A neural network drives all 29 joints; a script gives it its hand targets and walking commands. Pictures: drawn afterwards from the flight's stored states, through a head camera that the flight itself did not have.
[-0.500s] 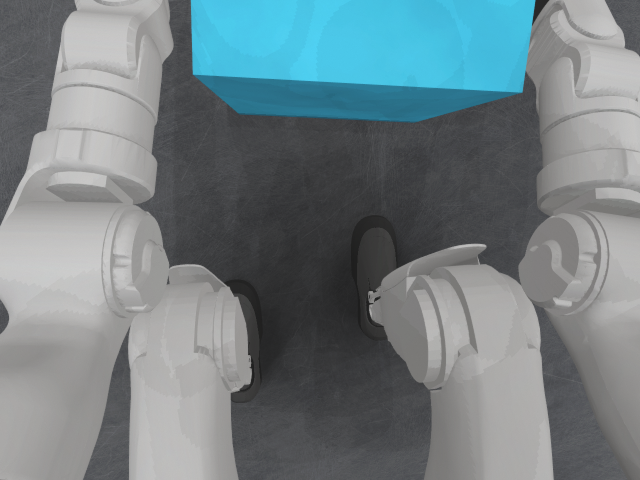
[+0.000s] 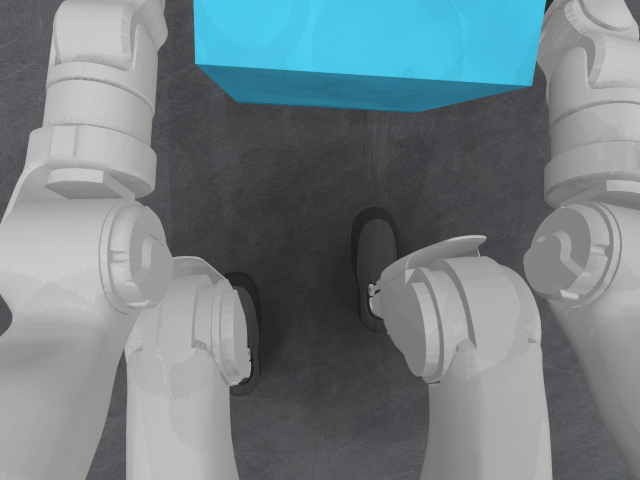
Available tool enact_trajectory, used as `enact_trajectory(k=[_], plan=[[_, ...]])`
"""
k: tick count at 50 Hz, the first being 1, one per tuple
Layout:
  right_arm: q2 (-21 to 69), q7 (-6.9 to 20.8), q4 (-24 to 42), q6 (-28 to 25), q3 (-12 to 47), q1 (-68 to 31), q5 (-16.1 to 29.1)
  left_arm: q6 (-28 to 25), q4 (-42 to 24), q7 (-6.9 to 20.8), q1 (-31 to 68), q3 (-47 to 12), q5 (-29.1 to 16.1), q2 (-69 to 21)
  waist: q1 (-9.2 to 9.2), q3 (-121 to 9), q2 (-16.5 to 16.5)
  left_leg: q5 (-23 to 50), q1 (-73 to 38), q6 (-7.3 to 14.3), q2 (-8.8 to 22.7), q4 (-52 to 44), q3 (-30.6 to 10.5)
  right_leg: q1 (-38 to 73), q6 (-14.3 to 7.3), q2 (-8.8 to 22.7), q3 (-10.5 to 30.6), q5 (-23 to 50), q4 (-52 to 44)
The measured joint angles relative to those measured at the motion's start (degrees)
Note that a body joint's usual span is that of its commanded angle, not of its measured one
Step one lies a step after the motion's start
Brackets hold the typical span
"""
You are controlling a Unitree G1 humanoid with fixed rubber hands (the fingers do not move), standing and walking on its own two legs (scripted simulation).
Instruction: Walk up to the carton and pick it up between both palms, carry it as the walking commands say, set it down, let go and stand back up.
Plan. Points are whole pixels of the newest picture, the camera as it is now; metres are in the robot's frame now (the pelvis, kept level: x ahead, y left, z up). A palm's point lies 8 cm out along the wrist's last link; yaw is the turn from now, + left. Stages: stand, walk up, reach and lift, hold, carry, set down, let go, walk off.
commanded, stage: set down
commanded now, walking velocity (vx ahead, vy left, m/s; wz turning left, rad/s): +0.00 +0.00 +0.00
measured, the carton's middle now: out of the picture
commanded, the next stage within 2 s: none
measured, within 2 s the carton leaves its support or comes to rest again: neither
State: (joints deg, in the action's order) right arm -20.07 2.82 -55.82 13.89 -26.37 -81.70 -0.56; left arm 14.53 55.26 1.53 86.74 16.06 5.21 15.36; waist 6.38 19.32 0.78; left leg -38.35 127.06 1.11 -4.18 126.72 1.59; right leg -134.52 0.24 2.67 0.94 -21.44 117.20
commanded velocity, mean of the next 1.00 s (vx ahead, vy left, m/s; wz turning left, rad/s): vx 0.00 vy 0.00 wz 0.00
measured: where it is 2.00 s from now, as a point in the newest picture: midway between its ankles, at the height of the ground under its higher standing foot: (307, 322)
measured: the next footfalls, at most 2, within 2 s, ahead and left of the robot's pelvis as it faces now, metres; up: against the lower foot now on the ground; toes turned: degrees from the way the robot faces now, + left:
none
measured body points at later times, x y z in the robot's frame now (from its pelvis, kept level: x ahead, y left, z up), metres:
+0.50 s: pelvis +0.00 +0.00 +0.00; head +0.38 -0.03 +0.24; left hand +0.59 +0.08 -0.18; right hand +0.53 -0.28 -0.17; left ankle +0.09 +0.10 -0.34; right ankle +0.16 -0.13 -0.34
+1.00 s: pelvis +0.00 -0.01 +0.00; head +0.38 -0.02 +0.23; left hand +0.60 +0.12 -0.18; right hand +0.52 -0.29 -0.18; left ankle +0.09 +0.10 -0.34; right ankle +0.16 -0.13 -0.34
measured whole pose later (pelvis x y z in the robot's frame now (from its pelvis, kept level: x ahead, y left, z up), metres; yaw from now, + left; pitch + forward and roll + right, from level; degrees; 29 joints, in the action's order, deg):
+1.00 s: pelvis +0.00 -0.01 +0.00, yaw +0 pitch +37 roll -1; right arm -23.7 -4.7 -66.7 2.3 -17.1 -82.6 11.2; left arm 7.4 64.9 -3.5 89.7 -1.7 -12.1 26.9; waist 6.5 22.5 0.4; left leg -39.0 126.6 -0.8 -4.9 128.4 -0.6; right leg -133.7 -0.9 3.1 -1.0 -22.1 118.6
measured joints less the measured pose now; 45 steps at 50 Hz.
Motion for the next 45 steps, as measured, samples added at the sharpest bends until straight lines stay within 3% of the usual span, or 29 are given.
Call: enact_trajectory(k=[17, 22, 31, 36, 45], plan=[[0.31, -0.14, -2.1, -3.02, -0.76, -0.73, -0.21, -2.32, 2.04, -0.61, 0.36, -1.76, -1.08, 1.12, 0.36, 1.85, 0.6, -0.36, -1.59, -0.14, -0.33, 0.24, 0.0, 1.6, 0.33, -0.19, 0.21, -0.57, 0.47], [0.11, -1.31, -4.48, -5.62, 0.88, -1.82, 1.54, -4.47, 5.39, -2.67, 1.43, -5.61, -4.42, 2.92, 0.51, 3.26, 0.58, -0.55, -2.55, -0.42, -0.21, 0.14, -0.28, 2.46, 0.19, -0.32, -0.06, -0.61, 0.32], [-2.02, -7.26, -10.42, -10.52, 9.84, -2.48, 10.56, -7.56, 9.58, -6.5, 2.19, -14.8, -13.33, 6.28, 0.24, 3.62, -0.32, -1.14, -2.47, -1.48, -0.06, 0.3, -1.42, 2.09, -0.77, -0.34, -1.17, -0.83, 0.42], [-2.42, -8.27, -11.88, -11.5, 11.25, -2.2, 12.38, -7.97, 10.72, -6.35, 2.64, -16.27, -15.46, 8.11, 0.05, 2.73, -0.5, -1.09, -1.59, -1.87, -0.21, 0.76, -1.8, 1.24, -1.18, -0.13, -1.54, -0.77, 0.86], [-2.97, -8.05, -12.28, -11.87, 10.05, -1.69, 11.84, -7.59, 10.94, -5.26, 3.37, -17.68, -17.22, 10.67, 0.05, 2.86, -0.34, -0.58, -0.6, -2.01, -0.69, 1.28, -2.06, 0.71, -1.26, 0.4, -1.75, -0.61, 1.27]])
